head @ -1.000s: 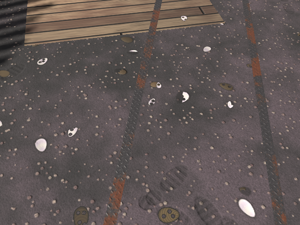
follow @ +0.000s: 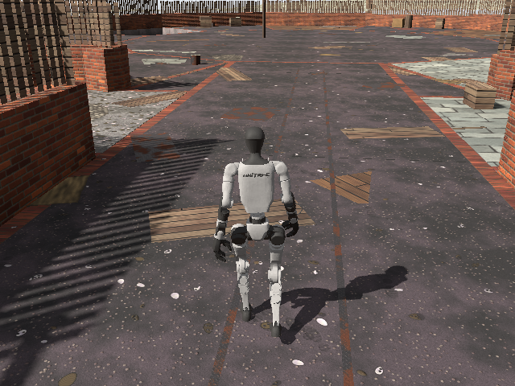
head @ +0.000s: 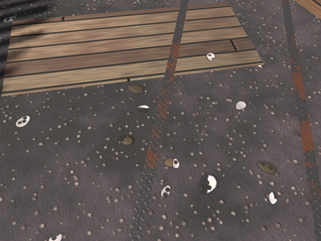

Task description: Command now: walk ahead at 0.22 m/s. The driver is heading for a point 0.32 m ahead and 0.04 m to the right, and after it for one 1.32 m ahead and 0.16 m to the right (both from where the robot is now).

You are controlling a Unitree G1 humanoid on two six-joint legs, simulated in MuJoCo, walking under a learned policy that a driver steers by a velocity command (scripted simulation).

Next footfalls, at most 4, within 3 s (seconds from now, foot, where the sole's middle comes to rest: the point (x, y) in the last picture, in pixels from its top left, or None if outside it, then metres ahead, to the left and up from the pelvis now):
0.34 right None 0.12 -0.12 -0.76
2.48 right None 0.22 -0.14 -0.76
2.96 left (165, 207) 0.57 0.02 -0.76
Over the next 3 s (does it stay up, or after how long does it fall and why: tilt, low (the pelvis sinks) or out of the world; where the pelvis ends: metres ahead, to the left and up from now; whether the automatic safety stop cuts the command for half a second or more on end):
stays up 0.43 -0.04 -0.01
